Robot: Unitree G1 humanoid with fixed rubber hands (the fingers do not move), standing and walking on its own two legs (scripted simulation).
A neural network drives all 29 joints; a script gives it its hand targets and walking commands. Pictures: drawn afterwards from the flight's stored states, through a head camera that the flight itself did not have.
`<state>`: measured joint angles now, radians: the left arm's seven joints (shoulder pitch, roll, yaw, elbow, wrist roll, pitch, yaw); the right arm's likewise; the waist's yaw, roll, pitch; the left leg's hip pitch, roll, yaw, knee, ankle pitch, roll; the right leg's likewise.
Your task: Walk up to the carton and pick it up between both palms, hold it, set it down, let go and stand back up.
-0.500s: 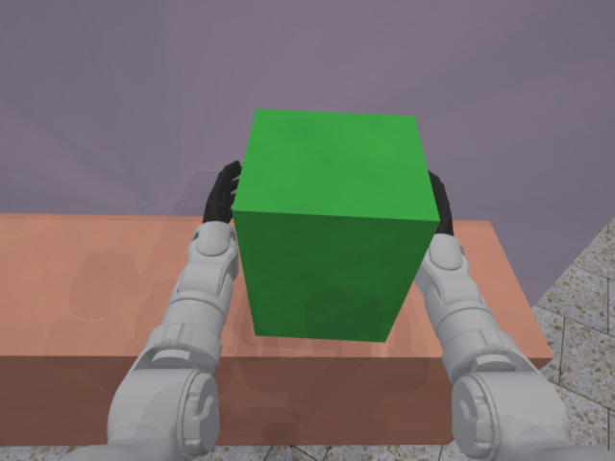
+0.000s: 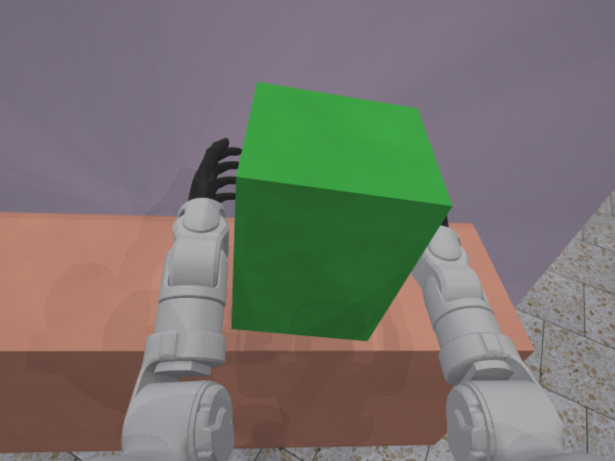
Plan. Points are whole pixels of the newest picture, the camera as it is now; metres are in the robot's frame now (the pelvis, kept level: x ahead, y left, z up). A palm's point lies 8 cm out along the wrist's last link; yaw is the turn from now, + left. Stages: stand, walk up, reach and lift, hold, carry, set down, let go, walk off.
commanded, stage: reach and lift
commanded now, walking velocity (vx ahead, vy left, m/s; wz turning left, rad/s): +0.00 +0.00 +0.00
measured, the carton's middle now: (318, 225) +0.38 -0.03 +0.12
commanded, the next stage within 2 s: hold in 1.38 s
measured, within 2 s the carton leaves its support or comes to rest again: neither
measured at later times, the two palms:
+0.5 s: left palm (194, 190) +0.37 +0.12 +0.19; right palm (429, 213) +0.36 -0.17 +0.16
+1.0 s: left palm (193, 181) +0.38 +0.12 +0.20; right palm (430, 206) +0.36 -0.17 +0.17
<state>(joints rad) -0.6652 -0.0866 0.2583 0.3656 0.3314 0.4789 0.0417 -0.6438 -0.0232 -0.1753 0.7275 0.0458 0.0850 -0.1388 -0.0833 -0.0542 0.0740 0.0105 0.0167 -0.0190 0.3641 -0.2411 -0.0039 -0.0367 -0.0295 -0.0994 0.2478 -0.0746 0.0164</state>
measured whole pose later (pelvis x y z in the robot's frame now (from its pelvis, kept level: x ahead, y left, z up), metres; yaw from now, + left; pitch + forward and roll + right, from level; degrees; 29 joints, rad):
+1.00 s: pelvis +0.00 -0.01 +0.00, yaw +0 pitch -10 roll -1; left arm -0.69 -0.07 0.30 0.16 0.38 0.68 -0.04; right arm -0.68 -0.01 -0.10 0.58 0.11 0.24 -0.19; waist -0.10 -0.06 0.11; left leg 0.07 0.02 -0.03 0.35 -0.24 -0.01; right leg 0.01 -0.02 -0.11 0.25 -0.08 0.01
